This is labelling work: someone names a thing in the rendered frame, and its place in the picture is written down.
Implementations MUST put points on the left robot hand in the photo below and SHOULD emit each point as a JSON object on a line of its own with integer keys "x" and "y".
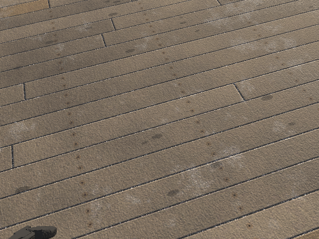
{"x": 38, "y": 232}

